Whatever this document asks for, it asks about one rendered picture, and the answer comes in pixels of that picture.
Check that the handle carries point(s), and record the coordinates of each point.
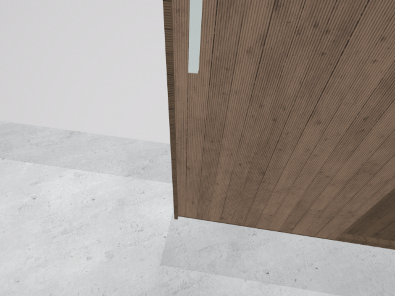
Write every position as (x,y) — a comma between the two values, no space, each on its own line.
(195,17)

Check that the wardrobe door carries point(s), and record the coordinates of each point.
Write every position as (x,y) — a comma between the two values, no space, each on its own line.
(289,124)
(378,222)

